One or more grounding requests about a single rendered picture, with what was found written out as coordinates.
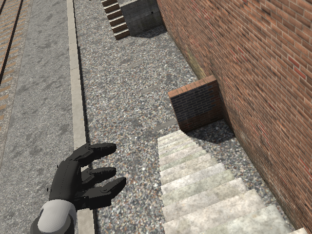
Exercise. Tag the robot left hand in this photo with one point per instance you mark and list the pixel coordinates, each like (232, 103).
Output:
(72, 185)

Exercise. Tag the left robot forearm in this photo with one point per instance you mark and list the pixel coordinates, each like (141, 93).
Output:
(55, 217)

